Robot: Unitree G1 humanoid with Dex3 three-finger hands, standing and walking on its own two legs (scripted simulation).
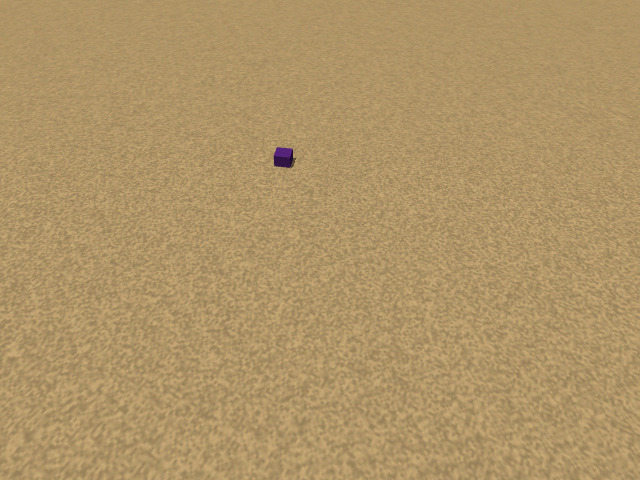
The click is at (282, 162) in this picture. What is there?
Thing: small box
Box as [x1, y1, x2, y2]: [274, 147, 292, 167]
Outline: 277,147 274,153 274,165 289,167 292,160 292,149
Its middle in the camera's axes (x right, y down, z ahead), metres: -0.18 -0.40 +2.05
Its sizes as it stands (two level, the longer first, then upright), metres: 0.084 0.080 0.064
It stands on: the floor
